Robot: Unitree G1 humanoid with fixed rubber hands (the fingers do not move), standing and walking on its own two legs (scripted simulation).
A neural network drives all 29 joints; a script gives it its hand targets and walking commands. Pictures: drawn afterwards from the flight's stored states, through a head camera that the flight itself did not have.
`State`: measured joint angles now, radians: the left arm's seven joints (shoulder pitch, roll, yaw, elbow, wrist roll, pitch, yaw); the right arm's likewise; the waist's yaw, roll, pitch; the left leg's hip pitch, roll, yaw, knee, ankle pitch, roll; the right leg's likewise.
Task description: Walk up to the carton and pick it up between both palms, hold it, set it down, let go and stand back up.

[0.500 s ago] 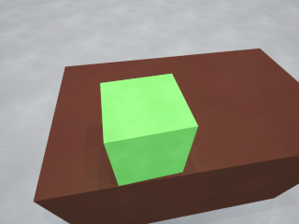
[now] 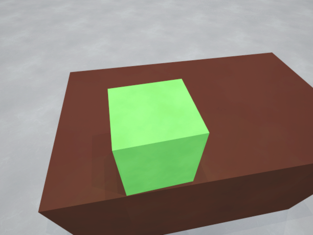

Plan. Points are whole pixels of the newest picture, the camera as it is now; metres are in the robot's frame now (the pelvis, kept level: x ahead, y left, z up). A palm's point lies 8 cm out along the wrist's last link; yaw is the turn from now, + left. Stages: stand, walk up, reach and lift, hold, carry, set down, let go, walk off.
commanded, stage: stand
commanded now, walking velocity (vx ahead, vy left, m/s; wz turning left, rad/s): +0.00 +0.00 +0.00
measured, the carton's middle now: (153, 138) +0.38 +0.03 +0.02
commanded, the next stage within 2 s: none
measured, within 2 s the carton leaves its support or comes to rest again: neither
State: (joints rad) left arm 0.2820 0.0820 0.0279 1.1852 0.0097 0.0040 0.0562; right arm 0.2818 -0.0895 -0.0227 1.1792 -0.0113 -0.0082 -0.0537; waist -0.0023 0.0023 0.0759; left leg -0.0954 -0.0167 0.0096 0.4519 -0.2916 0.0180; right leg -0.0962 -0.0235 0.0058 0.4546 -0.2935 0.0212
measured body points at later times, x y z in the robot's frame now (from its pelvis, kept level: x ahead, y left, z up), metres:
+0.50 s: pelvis +0.00 +0.01 +0.00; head +0.01 +0.01 +0.45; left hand -0.03 +0.20 -0.17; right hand -0.02 -0.19 -0.17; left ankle -0.03 +0.11 -0.74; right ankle -0.03 -0.13 -0.74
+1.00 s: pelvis +0.01 +0.03 +0.00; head +0.02 +0.03 +0.45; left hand -0.03 +0.22 -0.17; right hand -0.02 -0.17 -0.16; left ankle -0.03 +0.11 -0.74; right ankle -0.03 -0.13 -0.74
